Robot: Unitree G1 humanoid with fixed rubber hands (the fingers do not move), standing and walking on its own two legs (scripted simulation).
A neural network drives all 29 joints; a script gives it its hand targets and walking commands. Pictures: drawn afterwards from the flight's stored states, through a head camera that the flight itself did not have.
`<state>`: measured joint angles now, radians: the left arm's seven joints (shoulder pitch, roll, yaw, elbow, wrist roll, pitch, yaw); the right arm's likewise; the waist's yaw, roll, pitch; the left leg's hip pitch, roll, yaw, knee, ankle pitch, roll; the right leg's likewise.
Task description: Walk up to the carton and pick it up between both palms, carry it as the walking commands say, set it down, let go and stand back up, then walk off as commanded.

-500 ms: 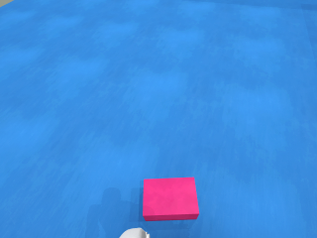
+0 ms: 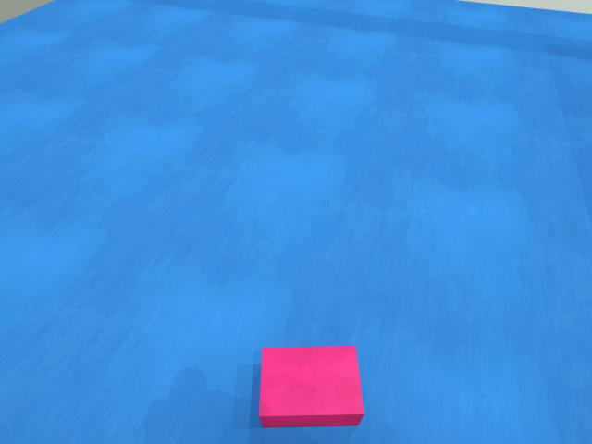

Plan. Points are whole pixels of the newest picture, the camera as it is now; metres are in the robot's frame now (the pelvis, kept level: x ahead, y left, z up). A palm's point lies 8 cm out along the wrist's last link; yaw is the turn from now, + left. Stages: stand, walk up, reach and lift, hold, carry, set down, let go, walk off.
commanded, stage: stand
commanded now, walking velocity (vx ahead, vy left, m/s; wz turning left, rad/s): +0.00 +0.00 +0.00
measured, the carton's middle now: (309, 386) +0.40 -0.01 -0.71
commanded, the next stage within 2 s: reach and lift in 0.40 s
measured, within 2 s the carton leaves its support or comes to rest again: neither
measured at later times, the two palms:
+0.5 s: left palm out of the picture +0.09 +0.22 -0.15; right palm out of the picture +0.08 -0.24 -0.15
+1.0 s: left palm (172, 437) +0.17 +0.22 -0.17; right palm (460, 435) +0.17 -0.23 -0.17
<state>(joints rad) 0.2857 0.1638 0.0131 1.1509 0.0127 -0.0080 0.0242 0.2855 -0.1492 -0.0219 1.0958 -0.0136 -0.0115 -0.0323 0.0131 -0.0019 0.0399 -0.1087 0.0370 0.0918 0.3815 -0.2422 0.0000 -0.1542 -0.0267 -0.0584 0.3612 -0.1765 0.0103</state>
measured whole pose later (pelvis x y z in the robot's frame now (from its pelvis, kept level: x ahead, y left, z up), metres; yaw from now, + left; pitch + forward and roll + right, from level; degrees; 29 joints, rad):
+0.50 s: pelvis +0.00 +0.00 -0.02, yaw +1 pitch +6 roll +0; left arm 0.14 0.19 -0.02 0.86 -0.05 0.19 0.04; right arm 0.20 -0.20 0.01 0.85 0.08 0.20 -0.03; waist 0.01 0.00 -0.06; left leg -0.40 0.04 0.06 0.63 -0.34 0.00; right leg -0.44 -0.04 -0.07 0.61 -0.28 0.00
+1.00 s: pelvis -0.03 -0.01 -0.06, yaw +3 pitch +19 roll +0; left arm -0.04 0.18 0.08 0.51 0.02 0.45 -0.05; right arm 0.01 -0.17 -0.10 0.46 -0.02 0.43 0.04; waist -0.02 0.01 -0.07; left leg -0.84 0.00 -0.02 0.92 -0.41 -0.01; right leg -0.86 -0.01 0.01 0.90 -0.36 0.02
